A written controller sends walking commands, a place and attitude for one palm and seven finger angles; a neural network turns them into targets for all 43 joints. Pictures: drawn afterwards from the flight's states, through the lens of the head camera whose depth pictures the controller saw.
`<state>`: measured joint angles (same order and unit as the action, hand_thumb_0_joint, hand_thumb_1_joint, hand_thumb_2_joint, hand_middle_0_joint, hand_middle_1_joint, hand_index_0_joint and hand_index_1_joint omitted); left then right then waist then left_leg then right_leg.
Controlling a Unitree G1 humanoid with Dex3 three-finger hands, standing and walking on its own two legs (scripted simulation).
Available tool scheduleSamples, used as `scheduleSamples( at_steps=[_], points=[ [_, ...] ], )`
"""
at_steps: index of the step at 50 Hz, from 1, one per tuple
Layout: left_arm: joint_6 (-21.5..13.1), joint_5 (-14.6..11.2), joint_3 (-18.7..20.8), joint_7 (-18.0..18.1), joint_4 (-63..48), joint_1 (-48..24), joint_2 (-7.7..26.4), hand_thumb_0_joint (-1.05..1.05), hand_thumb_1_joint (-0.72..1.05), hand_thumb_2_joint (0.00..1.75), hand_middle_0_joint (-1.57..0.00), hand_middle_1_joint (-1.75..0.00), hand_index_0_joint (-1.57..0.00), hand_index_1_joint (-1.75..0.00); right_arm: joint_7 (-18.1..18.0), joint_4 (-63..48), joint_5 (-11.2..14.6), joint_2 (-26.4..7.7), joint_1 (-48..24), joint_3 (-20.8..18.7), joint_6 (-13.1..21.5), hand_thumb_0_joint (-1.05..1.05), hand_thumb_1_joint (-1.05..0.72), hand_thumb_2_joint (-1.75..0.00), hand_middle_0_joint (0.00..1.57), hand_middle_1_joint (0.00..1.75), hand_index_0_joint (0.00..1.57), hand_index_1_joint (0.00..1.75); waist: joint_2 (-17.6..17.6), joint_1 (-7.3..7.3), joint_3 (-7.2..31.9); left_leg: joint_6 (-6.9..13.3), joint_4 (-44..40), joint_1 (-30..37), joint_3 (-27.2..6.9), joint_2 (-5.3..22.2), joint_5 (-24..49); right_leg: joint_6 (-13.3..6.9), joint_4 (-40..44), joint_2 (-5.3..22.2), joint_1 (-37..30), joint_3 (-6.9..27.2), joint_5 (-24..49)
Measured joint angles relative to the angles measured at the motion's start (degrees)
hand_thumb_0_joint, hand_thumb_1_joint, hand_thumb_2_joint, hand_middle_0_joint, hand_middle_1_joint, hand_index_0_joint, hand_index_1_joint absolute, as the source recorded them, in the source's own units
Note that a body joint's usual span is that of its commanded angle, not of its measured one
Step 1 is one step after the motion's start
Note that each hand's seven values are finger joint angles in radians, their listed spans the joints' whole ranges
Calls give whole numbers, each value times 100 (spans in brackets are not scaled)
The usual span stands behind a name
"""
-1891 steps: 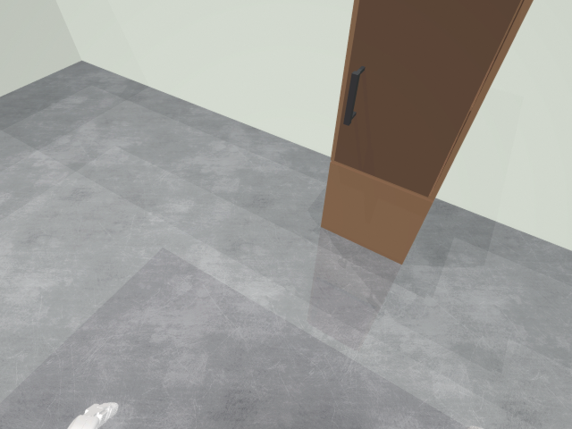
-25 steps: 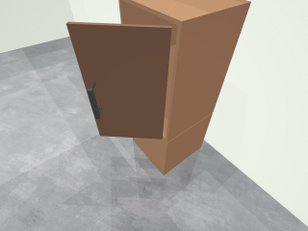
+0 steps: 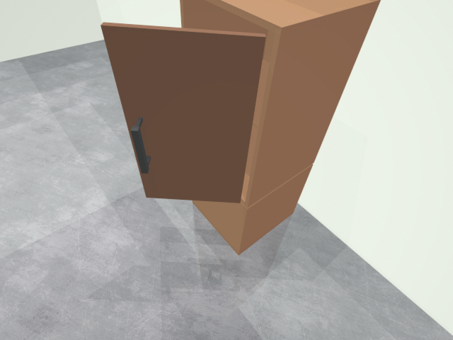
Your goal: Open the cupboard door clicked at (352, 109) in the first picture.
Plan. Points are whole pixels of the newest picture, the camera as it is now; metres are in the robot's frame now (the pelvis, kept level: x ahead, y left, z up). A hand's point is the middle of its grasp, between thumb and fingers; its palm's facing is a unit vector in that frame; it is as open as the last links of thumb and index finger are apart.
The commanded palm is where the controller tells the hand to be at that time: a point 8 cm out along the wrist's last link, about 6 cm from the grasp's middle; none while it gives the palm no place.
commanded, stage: shuffle to correct the standing spot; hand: left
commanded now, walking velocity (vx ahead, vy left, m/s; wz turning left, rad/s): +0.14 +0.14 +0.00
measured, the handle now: (142, 146) +0.61 +0.27 -0.06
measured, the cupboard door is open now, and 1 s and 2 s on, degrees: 49 49 49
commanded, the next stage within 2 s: come to a stop and stand still in 0.22 s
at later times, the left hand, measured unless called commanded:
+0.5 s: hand out of the picture +0.07 +0.27 -0.19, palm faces +0.07 -0.98 -0.18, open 7.3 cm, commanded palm none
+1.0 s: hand out of the picture +0.11 +0.24 -0.18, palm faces +0.05 -0.98 -0.18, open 7.2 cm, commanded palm none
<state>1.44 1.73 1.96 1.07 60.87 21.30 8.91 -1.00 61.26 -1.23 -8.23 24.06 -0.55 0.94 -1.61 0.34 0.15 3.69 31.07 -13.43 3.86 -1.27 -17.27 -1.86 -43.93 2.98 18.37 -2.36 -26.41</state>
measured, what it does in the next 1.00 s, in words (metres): steps on the spot: left foot, then right foot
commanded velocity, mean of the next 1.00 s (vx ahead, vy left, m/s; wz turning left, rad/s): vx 0.00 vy -0.02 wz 0.00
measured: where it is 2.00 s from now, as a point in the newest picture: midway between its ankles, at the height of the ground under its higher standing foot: outside the picture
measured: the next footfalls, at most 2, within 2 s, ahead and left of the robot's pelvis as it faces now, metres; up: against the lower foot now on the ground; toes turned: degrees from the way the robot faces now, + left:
left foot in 0.38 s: +0.10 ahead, +0.17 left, +0.00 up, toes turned +4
right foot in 0.76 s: +0.10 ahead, -0.04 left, +0.00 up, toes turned -6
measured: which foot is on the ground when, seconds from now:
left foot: down 0.00-0.12, up 0.14-0.36, down 0.38-1.00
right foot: down 0.00-0.38, up 0.40-0.74, down 0.76-1.00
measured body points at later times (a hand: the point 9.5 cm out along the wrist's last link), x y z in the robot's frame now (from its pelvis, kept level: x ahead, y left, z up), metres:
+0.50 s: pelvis +0.07 +0.08 -0.01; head +0.09 +0.11 +0.44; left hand +0.06 +0.32 -0.17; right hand +0.12 -0.16 -0.14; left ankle +0.11 +0.19 -0.73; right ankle +0.03 -0.06 -0.70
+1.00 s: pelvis +0.06 +0.06 +0.00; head +0.08 +0.07 +0.45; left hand +0.11 +0.29 -0.16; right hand +0.07 -0.17 -0.16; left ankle +0.06 +0.17 -0.74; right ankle +0.06 -0.03 -0.73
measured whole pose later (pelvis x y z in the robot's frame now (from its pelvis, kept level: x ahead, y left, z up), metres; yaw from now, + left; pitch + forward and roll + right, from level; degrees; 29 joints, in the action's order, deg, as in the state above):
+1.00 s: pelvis +0.06 +0.06 +0.00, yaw +1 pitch +0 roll -1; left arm 0.5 0.8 1.8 2.0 57.6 14.1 9.6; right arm -2.0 62.2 -0.8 -7.5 15.8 -1.4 -1.0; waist -0.5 1.2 -0.8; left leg 0.6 32.6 -14.9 2.5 2.1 -17.7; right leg -3.4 -30.7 -2.2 13.7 -6.1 -17.4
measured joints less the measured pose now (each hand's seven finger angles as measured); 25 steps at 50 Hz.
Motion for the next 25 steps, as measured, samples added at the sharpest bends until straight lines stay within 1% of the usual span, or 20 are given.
scheduleSamples(
  at_steps=[1, 3, 5, 6, 7, 9, 11, 12, 13, 15, 17, 18, 19, 20, 21, 23, 25],
  points=[
    [-29, -6, 4, -11, -25, -58, -5, 1, 91, 89, -20, -30, -20, -30, -4, -11, -3, 25, -1, 14, 25, 0, -91, -90, 20, 29, 20, 30, 21, 23, -26, 16, -98, 44, 12, -14, 39, -22, -91, -18, 60, -57, -41],
    [-109, -26, 8, -24, -96, -189, -32, 1, 91, 89, -20, -30, -20, -30, -11, -17, -5, 70, -4, 52, 61, 0, -91, -90, 20, 29, 20, 30, 76, 45, -81, 28, -227, 115, 23, -39, 80, -24, 206, -57, 18, -196, 83],
    [-226, -38, 9, -20, -201, -285, -55, 1, 91, 89, -20, -30, -20, -30, -13, -15, 22, 116, 12, 90, 78, 0, -91, -90, 20, 29, 20, 30, 84, 22, -108, 19, -132, 100, 47, -99, -2, -25, 960, -69, -233, -284, 607],
    [-294, -28, 26, 11, -238, -313, -45, 1, 92, 89, -20, -30, -20, -30, -6, -11, 46, 138, 17, 101, 79, 0, -91, -90, 20, 29, 20, 30, 59, -15, -107, 8, 53, 28, 79, -142, -118, -15, 1183, -31, -299, -243, 1000],
    [-344, -30, 41, 30, -231, -363, -65, 1, 93, 89, -20, -30, -20, -30, 3, 22, 53, 132, -23, 91, 51, 0, -91, -90, 20, 29, 20, 30, 124, -28, -129, -46, 413, -94, 75, -108, -432, 47, 1104, -34, -301, -274, 1058],
    [-404, -37, 43, 44, -238, -392, -110, 1, 93, 89, -20, -30, -20, -30, 24, 60, 33, 96, -111, 47, -29, 0, -91, -90, 20, 29, 20, 30, 249, -27, -121, -156, 1418, -487, 10, -49, -905, 136, 1104, -9, -447, -407, 884],
    [-429, -29, 62, 81, -257, -326, -136, 1, 93, 89, -20, -30, -20, -30, 65, 45, 20, 51, -254, -3, -103, 0, -91, -90, 20, 29, 20, 30, 254, -76, -84, -220, 2151, -865, 11, 36, -987, 208, 1289, 58, -639, -438, 832],
    [-421, -20, 71, 96, -253, -286, -133, 1, 93, 89, -20, -30, -20, -30, 96, 6, 21, 32, -349, -27, -129, 0, -91, -90, 20, 29, 20, 30, 219, -90, -75, -244, 2281, -1008, 9, 103, -923, 249, 1392, 100, -724, -430, 853],
    [-402, -8, 79, 99, -238, -248, -118, 1, 93, 89, -20, -30, -20, -30, 129, -55, 28, 20, -449, -50, -144, 0, -91, -90, 20, 29, 20, 30, 162, -97, -69, -266, 2216, -1101, 6, 177, -805, 294, 1479, 151, -790, -411, 881],
    [-341, 15, 95, 75, -189, -190, -71, 1, 92, 89, -20, -30, -20, -30, 139, -168, 18, -48, -621, -99, -146, 1, -93, -90, 20, 29, 20, 30, 17, -106, -80, -304, 1680, -1113, 2, 299, -435, 394, 1539, 280, -869, -352, 880],
    [-264, 20, 113, 31, -146, -138, -23, 1, 92, 89, -20, -30, -20, -30, 171, -314, 39, -144, -718, -139, -63, 2, -93, -90, 20, 29, 20, 30, -94, -112, -99, -353, 954, -935, 38, 377, 21, 495, 1402, 405, -867, -284, 757],
    [-214, 21, 117, 10, -138, -102, -8, 1, 92, 89, -20, -30, -20, -30, 172, -393, 40, -207, -735, -150, -5, 2, -94, -90, 20, 29, 20, 30, -105, -112, -100, -388, 601, -790, 59, 406, 118, 513, 1221, 447, -816, -248, 628],
    [-155, 14, 114, -10, -147, -62, -10, 1, 91, 89, -20, -30, -21, -30, 162, -484, 26, -294, -724, -167, 62, 1, -93, -90, 20, 29, 20, 30, -40, -97, -77, -402, 331, -706, 18, 456, 308, 438, 927, 443, -692, -236, 429],
    [-78, 4, 118, -13, -132, -87, 23, 1, 91, 89, -20, -30, -21, -30, 123, -515, 7, -311, -758, -191, 107, 1, -93, -90, 20, 29, 20, 30, -67, -65, -88, -399, 489, -805, 41, 416, 380, 375, 477, 457, -500, -139, 16],
    [-7, -8, 126, -3, -115, -132, 73, 1, 91, 89, -20, -30, -21, -30, 82, -522, -7, -291, -800, -190, 113, 1, -93, -90, 20, 29, 20, 30, -124, -60, -115, -344, 637, -850, 95, 370, 298, 298, -21, 415, -281, 14, -273],
    [33, -28, 138, 29, -114, -219, 171, 1, 91, 89, -20, -30, -20, -30, 20, -504, -39, -200, -846, -147, 103, 1, -93, -90, 20, 29, 20, 30, -223, -53, -142, -230, 583, -781, 184, 294, 189, 181, -721, 289, 78, 136, -362],
    [-5, -45, 129, 43, -123, -335, 224, 1, 91, 89, -20, -30, -20, -30, -31, -437, -48, -97, -883, -75, 106, 0, -92, -90, 20, 29, 20, 30, -250, -49, -165, -194, 308, -645, 212, 242, 279, 171, -890, 166, 263, 92, -156]
  ],
)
